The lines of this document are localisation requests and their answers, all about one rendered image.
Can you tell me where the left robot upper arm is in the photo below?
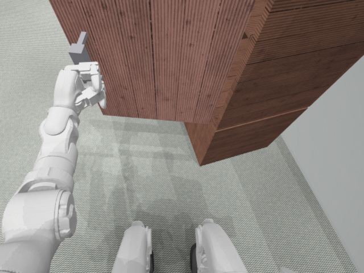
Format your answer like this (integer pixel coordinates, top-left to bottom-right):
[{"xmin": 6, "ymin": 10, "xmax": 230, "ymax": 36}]
[{"xmin": 0, "ymin": 189, "xmax": 77, "ymax": 273}]

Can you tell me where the robot thigh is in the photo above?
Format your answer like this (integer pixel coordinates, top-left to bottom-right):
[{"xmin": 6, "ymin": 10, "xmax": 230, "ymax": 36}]
[
  {"xmin": 195, "ymin": 223, "xmax": 248, "ymax": 273},
  {"xmin": 111, "ymin": 225, "xmax": 152, "ymax": 273}
]

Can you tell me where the handle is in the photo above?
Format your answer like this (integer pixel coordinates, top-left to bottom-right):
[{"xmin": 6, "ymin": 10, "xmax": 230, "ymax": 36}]
[{"xmin": 68, "ymin": 32, "xmax": 103, "ymax": 84}]

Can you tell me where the cupboard door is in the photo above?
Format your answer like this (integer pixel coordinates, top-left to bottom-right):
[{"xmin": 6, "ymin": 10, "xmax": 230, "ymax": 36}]
[{"xmin": 49, "ymin": 0, "xmax": 256, "ymax": 124}]

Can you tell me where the left robot hand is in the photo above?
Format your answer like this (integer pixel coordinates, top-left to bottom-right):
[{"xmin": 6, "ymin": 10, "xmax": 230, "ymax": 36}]
[{"xmin": 53, "ymin": 61, "xmax": 106, "ymax": 116}]

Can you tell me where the right robot thigh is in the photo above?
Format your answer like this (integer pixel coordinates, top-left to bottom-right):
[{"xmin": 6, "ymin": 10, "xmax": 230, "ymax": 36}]
[{"xmin": 195, "ymin": 223, "xmax": 248, "ymax": 273}]

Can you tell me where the robot left forearm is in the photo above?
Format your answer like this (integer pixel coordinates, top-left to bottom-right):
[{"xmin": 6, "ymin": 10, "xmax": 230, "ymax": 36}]
[{"xmin": 1, "ymin": 106, "xmax": 80, "ymax": 241}]

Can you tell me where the left robot thigh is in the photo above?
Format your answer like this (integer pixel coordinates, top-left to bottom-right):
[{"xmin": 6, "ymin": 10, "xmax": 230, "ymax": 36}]
[{"xmin": 111, "ymin": 225, "xmax": 152, "ymax": 273}]

